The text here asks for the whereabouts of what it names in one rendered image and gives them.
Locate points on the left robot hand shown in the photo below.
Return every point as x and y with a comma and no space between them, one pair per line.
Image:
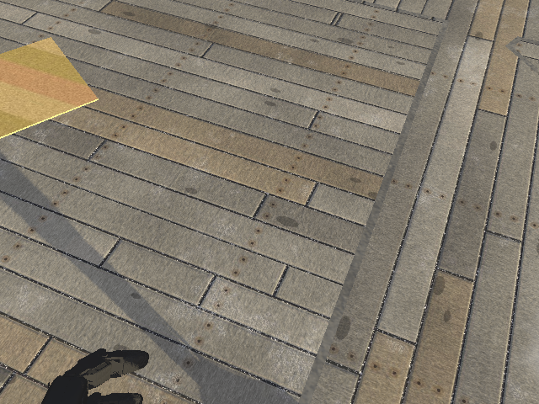
91,372

